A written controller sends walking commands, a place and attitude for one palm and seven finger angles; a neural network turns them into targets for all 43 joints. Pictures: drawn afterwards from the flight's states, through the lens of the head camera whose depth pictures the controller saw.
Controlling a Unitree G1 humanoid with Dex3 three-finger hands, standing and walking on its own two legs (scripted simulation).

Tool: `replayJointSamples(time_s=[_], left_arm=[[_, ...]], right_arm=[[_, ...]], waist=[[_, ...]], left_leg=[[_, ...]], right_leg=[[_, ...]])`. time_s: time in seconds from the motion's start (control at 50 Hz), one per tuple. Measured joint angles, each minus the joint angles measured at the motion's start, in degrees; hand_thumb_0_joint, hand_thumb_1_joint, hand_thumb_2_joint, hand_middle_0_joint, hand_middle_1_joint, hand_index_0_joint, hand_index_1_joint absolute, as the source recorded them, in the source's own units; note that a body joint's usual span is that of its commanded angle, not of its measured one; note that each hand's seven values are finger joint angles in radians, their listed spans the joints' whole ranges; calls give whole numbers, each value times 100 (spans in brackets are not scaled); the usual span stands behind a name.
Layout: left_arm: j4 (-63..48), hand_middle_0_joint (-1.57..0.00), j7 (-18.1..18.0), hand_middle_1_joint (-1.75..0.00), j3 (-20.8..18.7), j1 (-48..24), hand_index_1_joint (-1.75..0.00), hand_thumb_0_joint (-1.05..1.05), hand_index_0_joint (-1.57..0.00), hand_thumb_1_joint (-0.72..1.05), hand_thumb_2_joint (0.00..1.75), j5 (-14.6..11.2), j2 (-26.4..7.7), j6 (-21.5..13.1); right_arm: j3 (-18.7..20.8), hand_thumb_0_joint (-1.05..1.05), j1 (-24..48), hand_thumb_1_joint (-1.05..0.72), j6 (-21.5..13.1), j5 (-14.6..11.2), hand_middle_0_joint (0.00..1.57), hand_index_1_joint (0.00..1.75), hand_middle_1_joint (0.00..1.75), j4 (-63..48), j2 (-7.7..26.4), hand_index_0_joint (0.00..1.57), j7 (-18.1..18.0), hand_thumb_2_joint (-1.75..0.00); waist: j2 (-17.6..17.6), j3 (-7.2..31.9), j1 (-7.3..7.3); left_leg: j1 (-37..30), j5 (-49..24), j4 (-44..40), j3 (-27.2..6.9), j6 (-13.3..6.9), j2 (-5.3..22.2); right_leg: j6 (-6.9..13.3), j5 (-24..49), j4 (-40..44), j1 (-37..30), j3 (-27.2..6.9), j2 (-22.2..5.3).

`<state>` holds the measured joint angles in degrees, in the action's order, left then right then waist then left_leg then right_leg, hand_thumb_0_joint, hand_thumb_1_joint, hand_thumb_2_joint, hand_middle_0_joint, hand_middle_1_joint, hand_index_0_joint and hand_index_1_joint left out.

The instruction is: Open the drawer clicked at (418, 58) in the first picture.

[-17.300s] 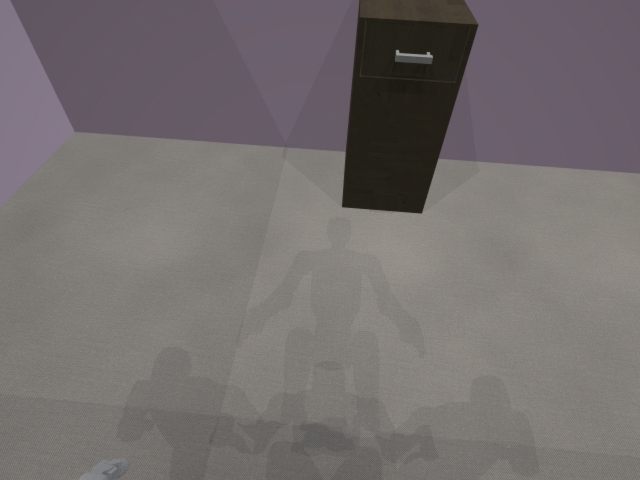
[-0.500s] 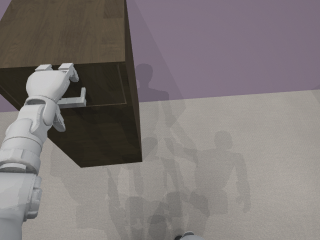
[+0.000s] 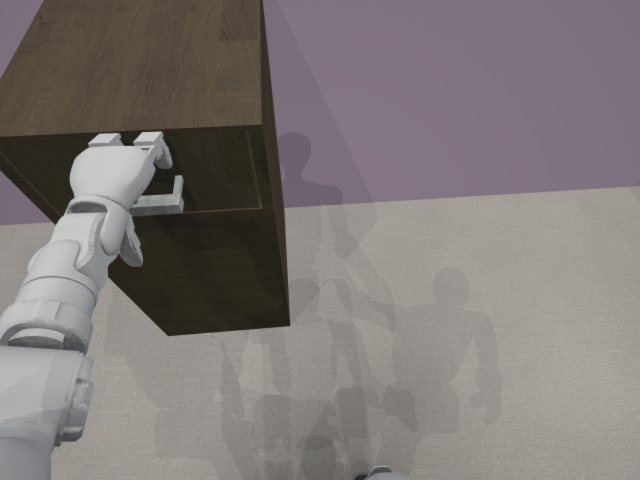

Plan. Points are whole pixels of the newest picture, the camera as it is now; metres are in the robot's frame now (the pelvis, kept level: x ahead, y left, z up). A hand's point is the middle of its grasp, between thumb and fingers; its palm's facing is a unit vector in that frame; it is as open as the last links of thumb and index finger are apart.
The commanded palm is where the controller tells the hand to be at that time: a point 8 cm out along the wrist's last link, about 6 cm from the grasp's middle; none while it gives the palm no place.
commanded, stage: move the hooked fingers above the handle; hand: left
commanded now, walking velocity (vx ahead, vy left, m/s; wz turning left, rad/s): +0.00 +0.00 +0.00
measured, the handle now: (142, 194) +0.52 +0.27 -0.01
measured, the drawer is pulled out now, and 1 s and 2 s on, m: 0.00 0.00 0.00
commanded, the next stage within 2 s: lower the fingers behind the handle in 0.86 s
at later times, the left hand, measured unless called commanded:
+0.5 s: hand (126, 205) +0.46 +0.25 +0.04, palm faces -0.07 -0.04 -1.00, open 13.8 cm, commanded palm +0.45 +0.27 +0.10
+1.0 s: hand (112, 211) +0.46 +0.28 +0.03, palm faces -0.15 +0.00 -0.99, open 13.8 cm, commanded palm +0.46 +0.27 +0.09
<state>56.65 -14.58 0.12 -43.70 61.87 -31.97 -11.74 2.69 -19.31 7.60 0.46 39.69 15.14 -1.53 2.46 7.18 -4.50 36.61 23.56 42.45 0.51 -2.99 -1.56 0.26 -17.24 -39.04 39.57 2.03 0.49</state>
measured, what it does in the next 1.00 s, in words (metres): stands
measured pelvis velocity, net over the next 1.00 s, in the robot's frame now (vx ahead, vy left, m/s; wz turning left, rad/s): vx -0.01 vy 0.00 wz -0.02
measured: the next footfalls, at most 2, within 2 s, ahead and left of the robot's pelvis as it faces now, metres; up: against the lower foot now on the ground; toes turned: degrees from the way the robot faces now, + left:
none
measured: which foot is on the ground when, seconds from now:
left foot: down 0.00-1.00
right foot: down 0.00-1.00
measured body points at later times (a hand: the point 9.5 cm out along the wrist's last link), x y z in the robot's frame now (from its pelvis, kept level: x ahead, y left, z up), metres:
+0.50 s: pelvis +0.00 +0.00 +0.00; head +0.09 +0.00 +0.44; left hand +0.46 +0.26 +0.10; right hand +0.02 -0.29 -0.13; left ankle -0.04 +0.08 -0.71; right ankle +0.01 -0.12 -0.71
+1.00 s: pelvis -0.01 +0.00 +0.00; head +0.10 +0.00 +0.43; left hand +0.46 +0.28 +0.08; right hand +0.01 -0.28 -0.13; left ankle -0.04 +0.08 -0.71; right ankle +0.01 -0.12 -0.71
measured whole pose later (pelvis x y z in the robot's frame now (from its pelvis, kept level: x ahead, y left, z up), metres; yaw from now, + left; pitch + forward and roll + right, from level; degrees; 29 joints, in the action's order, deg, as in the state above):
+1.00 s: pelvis -0.01 +0.00 +0.00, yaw -1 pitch +19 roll -2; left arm 61.3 -11.3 -2.0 -45.4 62.2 -37.6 -11.5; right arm 1.8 -20.4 7.4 -0.2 38.5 15.6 -2.9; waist 2.1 6.3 -5.5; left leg 39.8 23.4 43.9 1.3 -3.0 -1.0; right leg 0.3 -16.5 -40.1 42.9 1.3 1.0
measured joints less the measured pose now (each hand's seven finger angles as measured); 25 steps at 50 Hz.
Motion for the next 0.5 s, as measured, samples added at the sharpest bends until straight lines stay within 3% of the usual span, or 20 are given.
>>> replayJointSamples(time_s=[0.12, 0.28, 0.4, 0.5], left_arm=[[132, -36, -252, -124, -184, -120, -122, 0, -34, -48, 30, 19, -25, 160], [457, -34, 81, -122, -309, -63, -122, 0, -33, -48, 30, -34, -301, 550], [72, -33, 356, -121, -100, 132, -121, -1, -32, -48, 30, -96, -346, 100], [-138, -33, 143, -120, -87, 150, -120, -1, -32, -48, 30, -84, -170, -233]], right_arm=[[-41, 0, 48, -91, 47, 44, 20, 30, 30, 12, 56, 21, 56, -90], [-107, 0, 23, -91, 129, -54, 20, 30, 30, -17, 27, 21, 4, -90], [27, 0, -167, -91, 33, -51, 20, 30, 30, -8, 13, 21, -86, -90], [72, 0, -145, -91, 17, 0, 20, 30, 30, 82, 59, 21, -72, -90]], waist=[[41, 29, -26], [36, -3, -37], [9, -41, 51], [-16, 12, 33]], left_leg=[[133, 27, 68, 85, -11, 17], [-8, -44, -100, 170, -6, 55], [-24, -57, -99, 50, 13, 50], [54, 9, 33, -15, 14, 28]], right_leg=[[-11, -8, -94, 175, -82, 20], [-3, 78, 36, 83, -169, 67], [11, 88, 114, -10, -52, 55], [11, 10, 5, 36, 13, 28]])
